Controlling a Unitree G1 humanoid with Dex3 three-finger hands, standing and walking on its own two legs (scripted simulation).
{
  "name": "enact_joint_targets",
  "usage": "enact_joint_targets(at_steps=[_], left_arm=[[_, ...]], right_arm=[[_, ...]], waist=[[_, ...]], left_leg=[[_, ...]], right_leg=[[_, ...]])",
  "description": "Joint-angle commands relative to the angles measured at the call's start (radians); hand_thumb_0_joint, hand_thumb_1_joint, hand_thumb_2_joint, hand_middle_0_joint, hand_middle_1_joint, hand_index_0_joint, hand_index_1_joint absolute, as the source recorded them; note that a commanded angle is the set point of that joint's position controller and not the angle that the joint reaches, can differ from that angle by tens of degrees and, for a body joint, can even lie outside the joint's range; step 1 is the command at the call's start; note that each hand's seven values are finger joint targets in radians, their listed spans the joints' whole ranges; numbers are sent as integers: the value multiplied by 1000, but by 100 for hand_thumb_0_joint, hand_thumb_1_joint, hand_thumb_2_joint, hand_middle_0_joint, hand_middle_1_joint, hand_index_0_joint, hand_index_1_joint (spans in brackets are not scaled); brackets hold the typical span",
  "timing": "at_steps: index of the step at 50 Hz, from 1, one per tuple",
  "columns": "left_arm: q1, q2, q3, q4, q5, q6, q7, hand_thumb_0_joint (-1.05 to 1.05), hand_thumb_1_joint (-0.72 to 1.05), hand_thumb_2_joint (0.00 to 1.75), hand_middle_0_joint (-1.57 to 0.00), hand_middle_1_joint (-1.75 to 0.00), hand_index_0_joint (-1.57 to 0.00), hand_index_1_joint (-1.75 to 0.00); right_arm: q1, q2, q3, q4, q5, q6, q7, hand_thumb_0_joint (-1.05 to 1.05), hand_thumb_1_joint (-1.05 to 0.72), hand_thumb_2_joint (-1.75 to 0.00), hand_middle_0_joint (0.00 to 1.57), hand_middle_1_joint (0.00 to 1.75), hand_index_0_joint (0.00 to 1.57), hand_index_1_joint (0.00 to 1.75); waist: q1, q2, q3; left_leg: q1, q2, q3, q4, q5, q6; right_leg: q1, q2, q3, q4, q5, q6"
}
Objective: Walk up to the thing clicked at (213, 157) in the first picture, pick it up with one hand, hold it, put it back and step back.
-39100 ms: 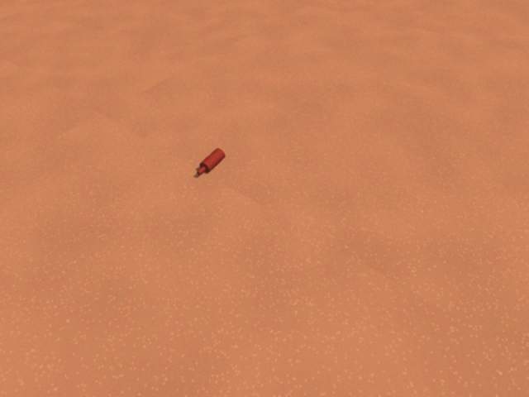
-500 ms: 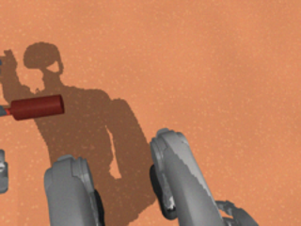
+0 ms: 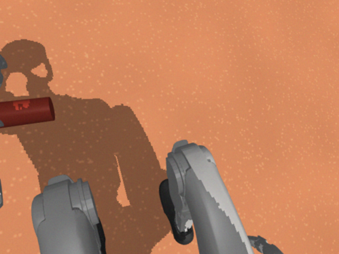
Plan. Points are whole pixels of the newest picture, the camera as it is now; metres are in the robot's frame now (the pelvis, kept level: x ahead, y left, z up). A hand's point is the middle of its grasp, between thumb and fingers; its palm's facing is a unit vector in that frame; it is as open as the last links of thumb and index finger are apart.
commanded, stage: home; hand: left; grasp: from above
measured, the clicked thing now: (11, 113) +0.53 +0.29 -0.29
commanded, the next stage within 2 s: none
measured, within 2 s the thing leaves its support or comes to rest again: neither
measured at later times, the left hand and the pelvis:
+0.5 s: hand out of the picture +0.39 +0.27 +0.04, palm faces -0.28 -0.62 -0.74, open 9.0 cm; pelvis +0.01 +0.00 +0.14, yaw +4 degrees
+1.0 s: hand out of the picture +0.27 +0.21 +0.24, palm faces +0.13 -0.95 -0.28, open 7.4 cm; pelvis +0.05 +0.00 +0.32, yaw +7 degrees
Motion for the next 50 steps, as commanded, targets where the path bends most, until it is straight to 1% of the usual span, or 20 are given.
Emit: enact_joint_targets(at_steps=[1, 3, 9, 13, 17, 19, 23, 26, 29, 32, 34, 37, 39, 42, 45, 46, 47, 48, 49, 50], left_arm=[[-400, 274, 54, -241, -66, 73, 57, 0, -37, 94, -23, -76, -20, -79], [-355, 256, 55, -259, -107, 111, 26, 0, -30, 93, -23, -73, -20, -75], [-107, 125, 42, -398, -327, 202, -162, 0, 10, 93, -22, -59, -20, -61], [117, 63, 57, -687, -509, 232, -300, 0, 33, 92, -21, -51, -20, -52], [284, -18, 61, -975, -664, 231, -374, 0, 53, 90, -21, -43, -20, -43], [336, -19, 100, -1092, -724, 232, -371, 0, 66, 89, -20, -37, -20, -37], [449, -126, 73, -1146, -788, 259, -346, 0, 90, 90, -20, -30, -20, -30], [549, -183, 56, -1186, -840, 300, -323, 0, 90, 90, -20, -30, -20, -30], [629, -228, 35, -1252, -929, 350, -313, 0, 90, 90, -20, -30, -20, -30], [702, -289, 6, -1303, -1026, 392, -310, 0, 90, 90, -20, -30, -20, -30], [777, -285, 22, -1354, -1084, 418, -303, 0, 90, 90, -20, -30, -20, -30], [855, -323, 19, -1387, -1167, 451, -291, 0, 90, 90, -20, -30, -20, -30], [898, -327, 40, -1404, -1208, 462, -282, 0, 90, 90, -20, -30, -20, -30], [1028, -370, 37, -1431, -1245, 483, -277, 0, 90, 90, -20, -30, -20, -30], [1123, -389, 74, -1469, -1291, 522, -274, 0, 90, 90, -20, -30, -20, -30], [1124, -422, 48, -1495, -1307, 531, -278, 0, 90, 90, -20, -30, -20, -30], [1158, -428, 66, -1510, -1325, 544, -278, 0, 90, 90, -20, -30, -20, -30], [1203, -450, 50, -1527, -1333, 554, -282, 0, 90, 90, -20, -30, -20, -30], [1243, -442, 77, -1538, -1345, 564, -281, 0, 90, 90, -20, -30, -20, -30], [1269, -457, 64, -1556, -1352, 570, -284, 0, 90, 90, -20, -30, -20, -30]], right_arm=[[211, -269, -106, -16, 14, -16, -7, 0, -89, -89, 20, 30, 20, 30], [226, -260, -116, -12, 26, -11, -2, 0, -89, -89, 20, 30, 20, 30], [267, -250, -180, -30, 74, 27, 5, 0, -89, -90, 20, 30, 20, 30], [241, -241, -196, -85, 111, 55, -6, 0, -89, -90, 20, 30, 20, 30], [188, -205, -206, -134, 132, 56, -33, 0, -90, -90, 20, 30, 20, 30], [166, -190, -218, -152, 141, 52, -48, 0, -90, -90, 20, 30, 20, 30], [105, -164, -223, -165, 154, 38, -66, 0, -90, -90, 20, 30, 20, 30], [74, -149, -225, -175, 165, 16, -83, 0, -90, -90, 20, 30, 20, 30], [23, -141, -219, -188, 175, -17, -104, 0, -90, -90, 20, 30, 20, 30], [-19, -134, -209, -195, 182, -52, -131, 0, -90, -90, 20, 30, 20, 30], [-33, -124, -203, -207, 186, -69, -147, 0, -90, -90, 20, 30, 20, 30], [-49, -100, -187, -218, 189, -95, -167, 0, -90, -90, 20, 30, 20, 30], [-56, -90, -177, -224, 190, -114, -182, 0, -90, -90, 20, 30, 20, 30], [-39, -68, -168, -231, 190, -134, -201, 0, -90, -90, 20, 30, 20, 30], [-13, -59, -158, -243, 193, -143, -223, 0, -90, -90, 20, 30, 20, 30], [-16, -54, -150, -243, 194, -149, -230, 0, -90, -90, 20, 30, 20, 30], [-7, -54, -148, -250, 194, -154, -239, 0, -90, -90, 20, 30, 20, 30], [-5, -50, -146, -256, 194, -160, -249, 0, -90, -90, 20, 30, 20, 30], [5, -50, -144, -261, 194, -165, -256, 0, -90, -90, 20, 30, 20, 30], [4, -45, -141, -257, 192, -170, -261, 0, -90, -90, 20, 30, 20, 30]], waist=[[26, 480, -848], [44, 465, -897], [114, 367, -903], [147, 243, -844], [174, 186, -849], [199, 174, -863], [198, 210, -750], [216, 229, -726], [222, 205, -678], [206, 181, -606], [216, 171, -618], [204, 126, -535], [216, 115, -518], [219, 111, -504], [241, 97, -502], [233, 107, -489], [242, 104, -479], [236, 105, -454], [250, 96, -440], [250, 107, -417]], left_leg=[[642, -5, 110, -317, 125, 25], [651, -6, 113, -342, 152, 27], [700, -5, 105, -431, 226, 31], [686, -3, 105, -497, 238, 42], [780, 4, 83, -579, 251, 41], [837, 8, 76, -622, 225, 39], [923, 17, 57, -742, 137, 29], [1013, 24, 51, -849, 56, 26], [1062, 23, 45, -936, -34, 29], [1123, 23, 30, -1011, -79, 28], [1186, 20, 43, -1041, -32, 28], [1216, 16, 61, -1101, -13, 33], [1257, 15, 57, -1140, 4, 34], [1325, 12, 67, -1197, 99, 34], [1423, 12, 74, -1261, 181, 32], [1450, 15, 68, -1289, 198, 29], [1484, 16, 66, -1311, 214, 27], [1496, 14, 66, -1334, 223, 27], [1519, 14, 66, -1357, 225, 26], [1539, 16, 65, -1382, 241, 23]], right_leg=[[377, 23, -106, -230, 159, -93], [425, 25, -105, -249, 183, -92], [534, 22, -82, -336, 217, -91], [631, 25, -65, -439, 226, -92], [708, 16, -47, -521, 238, -89], [745, 9, -35, -569, 216, -88], [730, 1, -25, -648, 138, -90], [785, 1, -18, -714, 92, -81], [865, 4, -11, -802, 40, -73], [908, 3, -3, -877, 11, -67], [985, 1, 8, -931, 37, -66], [1080, 1, 24, -1030, 38, -63], [1138, 0, 31, -1069, 50, -62], [1247, -1, 31, -1139, 126, -62], [1359, -2, 32, -1211, 192, -62], [1377, -2, 26, -1223, 209, -61], [1398, 0, 22, -1244, 224, -61], [1420, 1, 19, -1269, 231, -60], [1448, 0, 19, -1292, 231, -59], [1464, 0, 14, -1307, 245, -58]])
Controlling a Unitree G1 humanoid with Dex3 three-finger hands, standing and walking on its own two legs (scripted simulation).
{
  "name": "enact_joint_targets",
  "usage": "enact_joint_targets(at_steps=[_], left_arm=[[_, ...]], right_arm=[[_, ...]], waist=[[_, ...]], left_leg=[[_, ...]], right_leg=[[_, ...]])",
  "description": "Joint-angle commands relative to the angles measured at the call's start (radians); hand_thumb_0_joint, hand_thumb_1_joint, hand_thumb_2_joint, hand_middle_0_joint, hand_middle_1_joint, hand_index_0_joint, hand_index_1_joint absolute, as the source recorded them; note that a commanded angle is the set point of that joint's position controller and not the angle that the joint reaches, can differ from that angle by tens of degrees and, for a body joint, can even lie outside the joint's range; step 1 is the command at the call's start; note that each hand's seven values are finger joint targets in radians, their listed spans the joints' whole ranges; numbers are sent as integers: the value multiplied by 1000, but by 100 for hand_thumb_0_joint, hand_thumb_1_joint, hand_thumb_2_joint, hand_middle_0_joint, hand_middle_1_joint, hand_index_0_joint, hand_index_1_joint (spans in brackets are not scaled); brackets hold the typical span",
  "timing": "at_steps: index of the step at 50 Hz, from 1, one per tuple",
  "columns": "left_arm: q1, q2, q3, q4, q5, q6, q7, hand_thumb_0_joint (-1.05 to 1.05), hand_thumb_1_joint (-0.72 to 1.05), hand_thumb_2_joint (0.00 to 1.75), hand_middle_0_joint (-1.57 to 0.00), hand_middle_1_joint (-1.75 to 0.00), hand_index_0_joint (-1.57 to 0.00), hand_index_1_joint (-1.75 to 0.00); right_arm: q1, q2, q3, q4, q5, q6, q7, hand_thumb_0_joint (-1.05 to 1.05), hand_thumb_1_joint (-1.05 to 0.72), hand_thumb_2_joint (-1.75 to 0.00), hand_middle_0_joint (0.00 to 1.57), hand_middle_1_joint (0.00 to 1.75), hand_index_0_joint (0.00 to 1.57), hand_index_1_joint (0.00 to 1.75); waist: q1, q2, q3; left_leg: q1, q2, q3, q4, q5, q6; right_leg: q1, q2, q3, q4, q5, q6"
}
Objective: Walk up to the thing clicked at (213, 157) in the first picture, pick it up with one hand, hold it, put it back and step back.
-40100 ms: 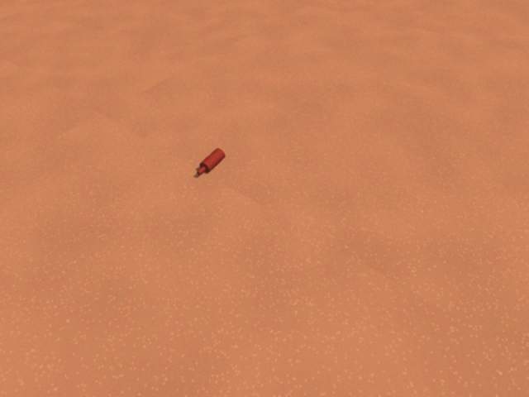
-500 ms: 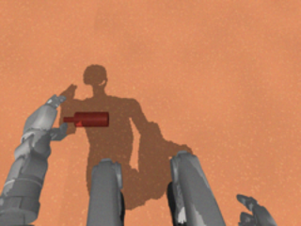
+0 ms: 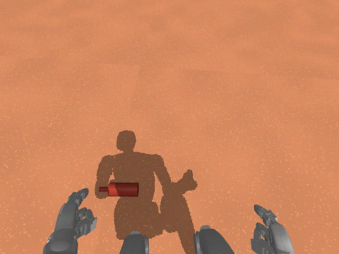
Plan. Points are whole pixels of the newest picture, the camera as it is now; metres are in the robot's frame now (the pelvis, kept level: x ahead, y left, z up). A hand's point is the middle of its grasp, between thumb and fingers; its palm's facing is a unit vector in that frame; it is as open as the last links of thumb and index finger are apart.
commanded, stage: home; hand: left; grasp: from above
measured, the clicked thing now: (118, 189) +0.51 +0.23 -0.61
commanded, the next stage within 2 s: none
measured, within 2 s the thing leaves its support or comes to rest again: neither
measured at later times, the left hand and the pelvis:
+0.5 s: hand (77, 240) +0.19 +0.18 +0.02, palm faces +0.08 -0.98 -0.20, open 7.4 cm; pelvis +0.04 +0.00 +0.07, yaw +2 degrees
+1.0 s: hand (77, 239) +0.20 +0.18 +0.02, palm faces +0.07 -0.98 -0.20, open 7.4 cm; pelvis +0.04 +0.00 +0.07, yaw +1 degrees
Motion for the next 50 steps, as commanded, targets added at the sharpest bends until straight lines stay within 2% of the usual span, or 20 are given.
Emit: enact_joint_targets(at_steps=[1, 4, 5, 7, 9, 10, 11, 15, 19, 20, 23, 25, 32, 35, 37, 41, 46, 50], left_arm=[[56, 95, 69, -258, -44, -5, 5, 0, 90, 90, -20, -30, -20, -30], [122, 81, 63, -333, -64, 13, -5, 0, 90, 90, -20, -30, -20, -30], [155, 70, 53, -353, -69, 19, -9, 0, 90, 90, -20, -30, -20, -30], [217, 68, 57, -390, -73, 28, -13, 0, 90, 90, -20, -30, -20, -30], [273, 60, 46, -439, -73, 31, -19, 0, 90, 90, -20, -30, -20, -30], [285, 67, 54, -449, -71, 33, -22, 0, 90, 90, -20, -30, -20, -30], [301, 59, 43, -460, -68, 34, -26, 0, 90, 90, -20, -30, -20, -30], [336, 55, 43, -479, -63, 33, -43, 0, 90, 90, -20, -30, -20, -30], [326, 63, 39, -481, -53, 35, -60, 0, 90, 90, -20, -30, -20, -30], [310, 61, 35, -480, -51, 32, -63, 0, 90, 90, -20, -30, -20, -30], [298, 61, 38, -472, -49, 28, -69, 0, 90, 90, -20, -30, -20, -30], [306, 73, 51, -490, -46, 27, -68, 0, 90, 90, -20, -30, -20, -30], [317, 74, 45, -490, -40, 25, -62, 0, 90, 90, -20, -30, -20, -30], [318, 66, 37, -473, -39, 25, -62, 0, 90, 90, -20, -30, -20, -30], [313, 69, 37, -474, -43, 24, -61, 0, 90, 90, -20, -30, -20, -30], [318, 65, 39, -482, -47, 23, -62, 0, 90, 90, -20, -30, -20, -30], [316, 65, 39, -472, -47, 26, -60, 0, 90, 90, -20, -30, -20, -30], [322, 71, 43, -484, -49, 27, -63, 0, 90, 90, -20, -30, -20, -30]], right_arm=[[10, -135, -52, -143, 2, -67, -48, 0, -90, -90, 20, 30, 20, 30], [26, -132, -53, -160, -3, -81, -62, 0, -90, -90, 20, 30, 20, 30], [38, -129, -53, -165, -3, -86, -66, 0, -90, -90, 20, 30, 20, 30], [41, -123, -51, -180, -5, -97, -75, 0, -90, -90, 20, 30, 20, 30], [46, -118, -52, -185, -8, -109, -81, 0, -90, -90, 20, 30, 20, 30], [44, -122, -55, -191, -8, -115, -84, 0, -90, -90, 20, 30, 20, 30], [41, -121, -56, -193, -11, -120, -87, 0, -90, -90, 20, 30, 20, 30], [40, -124, -64, -194, -20, -141, -92, 0, -90, -90, 20, 30, 20, 30], [29, -134, -68, -195, -25, -159, -92, 0, -90, -90, 20, 30, 20, 30], [27, -134, -69, -191, -28, -165, -92, 0, -90, -90, 20, 30, 20, 30], [23, -136, -69, -187, -29, -176, -89, 0, -90, -90, 20, 30, 20, 30], [19, -136, -71, -187, -31, -182, -88, 0, -90, -90, 20, 30, 20, 30], [21, -140, -73, -177, -35, -183, -82, 0, -90, -90, 20, 30, 20, 30], [17, -138, -69, -175, -36, -181, -82, 0, -90, -90, 20, 30, 20, 30], [9, -140, -68, -175, -35, -179, -82, 0, -90, -90, 20, 30, 20, 30], [11, -139, -69, -178, -34, -182, -82, 0, -90, -90, 20, 30, 20, 30], [7, -140, -68, -180, -34, -183, -84, 0, -90, -90, 20, 30, 20, 30], [16, -141, -71, -177, -34, -186, -84, 0, -90, -90, 20, 30, 20, 30]], waist=[[12, 57, -221], [17, 62, -185], [11, 54, -174], [21, 38, -130], [21, 21, -135], [26, 12, -122], [22, 11, -100], [22, -9, -54], [24, -8, -10], [15, -22, -12], [24, -17, 1], [31, 2, -36], [37, 26, -78], [32, 21, -52], [39, -1, -37], [42, 23, -43], [41, -5, -28], [42, 10, -42]], left_leg=[[337, -25, -3, -326, 171, 30], [404, -21, 3, -385, 217, 26], [423, -22, 5, -401, 235, 27], [427, -30, 15, -421, 235, 32], [456, -34, 25, -432, 277, 35], [467, -32, 26, -439, 286, 36], [472, -32, 23, -450, 284, 36], [484, -34, 32, -472, 279, 40], [493, -34, 35, -488, 246, 39], [493, -35, 37, -487, 240, 40], [495, -35, 36, -488, 230, 39], [510, -36, 34, -484, 259, 37], [537, -34, 31, -474, 353, 30], [527, -34, 31, -480, 321, 31], [515, -34, 32, -484, 293, 35], [522, -29, 26, -499, 284, 30], [505, -29, 28, -498, 243, 34], [514, -28, 30, -492, 263, 32]], right_leg=[[287, 22, 4, -301, 176, -30], [352, 28, -7, -355, 218, -27], [369, 29, -10, -377, 231, -26], [409, 29, -11, -424, 233, -23], [444, 32, -13, -447, 265, -23], [452, 33, -15, -453, 273, -22], [447, 33, -16, -461, 268, -22], [464, 32, -23, -489, 262, -17], [449, 28, -28, -502, 225, -14], [447, 28, -27, -503, 219, -12], [448, 23, -26, -502, 214, -11], [468, 22, -24, -496, 238, -12], [498, 26, -27, -471, 317, -17], [486, 27, -28, -477, 293, -16], [490, 27, -29, -490, 270, -13], [480, 31, -34, -480, 254, -17], [476, 30, -30, -492, 222, -13], [479, 30, -28, -486, 239, -14]])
